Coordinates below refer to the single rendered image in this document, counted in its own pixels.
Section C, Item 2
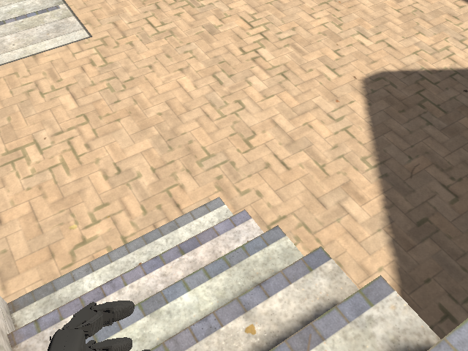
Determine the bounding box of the left robot hand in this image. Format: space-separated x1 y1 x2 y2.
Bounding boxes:
48 301 150 351

